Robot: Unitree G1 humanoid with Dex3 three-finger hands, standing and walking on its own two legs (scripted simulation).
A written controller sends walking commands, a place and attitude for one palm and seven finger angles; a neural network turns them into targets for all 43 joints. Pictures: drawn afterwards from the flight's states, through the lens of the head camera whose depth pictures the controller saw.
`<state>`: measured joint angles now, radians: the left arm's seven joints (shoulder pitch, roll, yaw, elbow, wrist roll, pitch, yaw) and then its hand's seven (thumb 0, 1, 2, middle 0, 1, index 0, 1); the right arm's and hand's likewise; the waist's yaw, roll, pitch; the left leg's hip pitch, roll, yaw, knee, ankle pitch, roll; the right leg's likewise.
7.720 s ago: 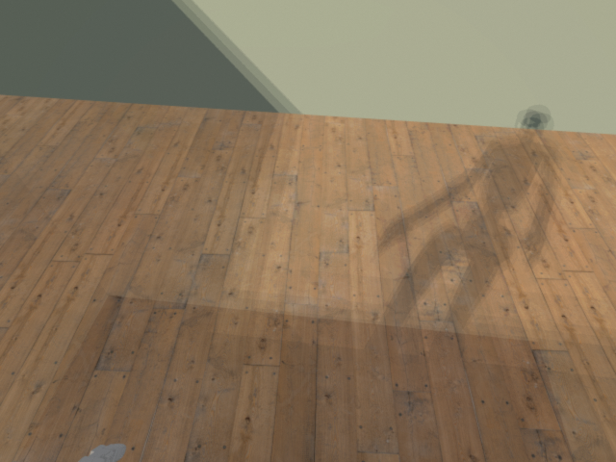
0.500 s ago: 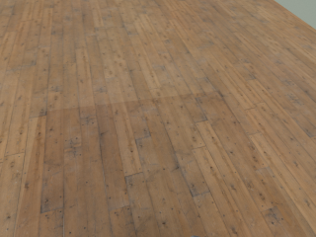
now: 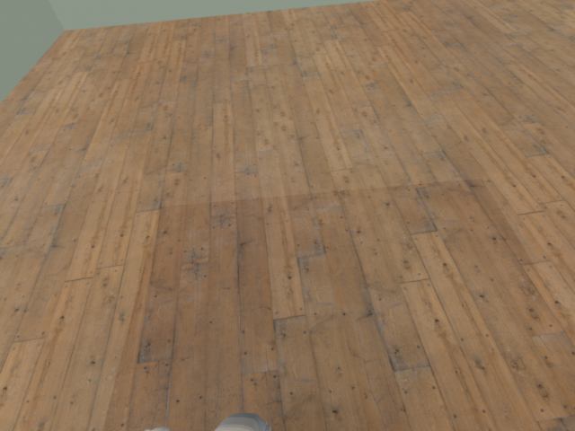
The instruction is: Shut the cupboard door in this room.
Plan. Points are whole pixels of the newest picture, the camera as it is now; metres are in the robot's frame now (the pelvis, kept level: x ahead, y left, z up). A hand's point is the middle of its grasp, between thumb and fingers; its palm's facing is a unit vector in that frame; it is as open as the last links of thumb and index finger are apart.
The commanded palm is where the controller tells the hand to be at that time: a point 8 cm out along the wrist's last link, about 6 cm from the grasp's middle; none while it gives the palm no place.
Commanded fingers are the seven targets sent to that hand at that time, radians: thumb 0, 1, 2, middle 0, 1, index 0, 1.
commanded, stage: turn or walk to find it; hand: left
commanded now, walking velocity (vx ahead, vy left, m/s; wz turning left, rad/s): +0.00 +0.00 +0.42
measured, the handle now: out of the picture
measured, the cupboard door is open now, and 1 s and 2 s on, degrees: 84 84 84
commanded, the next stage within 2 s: stand and wait in 1.80 s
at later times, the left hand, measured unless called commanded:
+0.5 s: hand out of the picture -0.01 +0.26 -0.17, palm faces +0.25 -0.93 -0.26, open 7.4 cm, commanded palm none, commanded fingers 0.00 0.90 0.90 -0.20 -0.30 -0.20 -0.30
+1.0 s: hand out of the picture -0.07 +0.21 -0.16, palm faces +0.45 -0.86 -0.25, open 7.4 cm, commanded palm none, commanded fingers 0.00 0.90 0.90 -0.20 -0.30 -0.20 -0.30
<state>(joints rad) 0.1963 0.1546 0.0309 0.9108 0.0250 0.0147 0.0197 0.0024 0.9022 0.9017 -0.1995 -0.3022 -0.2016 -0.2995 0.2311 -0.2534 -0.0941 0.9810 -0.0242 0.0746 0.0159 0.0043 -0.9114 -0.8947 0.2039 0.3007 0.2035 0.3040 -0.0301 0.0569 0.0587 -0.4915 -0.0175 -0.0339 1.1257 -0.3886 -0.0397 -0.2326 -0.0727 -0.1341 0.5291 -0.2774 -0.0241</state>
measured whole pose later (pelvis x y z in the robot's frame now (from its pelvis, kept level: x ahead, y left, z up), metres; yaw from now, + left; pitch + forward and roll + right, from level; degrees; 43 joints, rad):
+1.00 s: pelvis -0.03 +0.01 +0.00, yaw +27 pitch -1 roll +1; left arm 0.22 0.19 0.04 0.95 0.04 0.01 0.01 0.00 0.90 0.90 -0.20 -0.30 -0.20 -0.30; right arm 0.18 -0.24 -0.07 0.99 -0.01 0.07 0.02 0.00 -0.91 -0.90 0.20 0.30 0.20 0.30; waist 0.01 0.00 0.09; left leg -0.34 0.03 0.04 0.80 -0.45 -0.06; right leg -0.23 -0.14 -0.22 0.56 -0.30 0.00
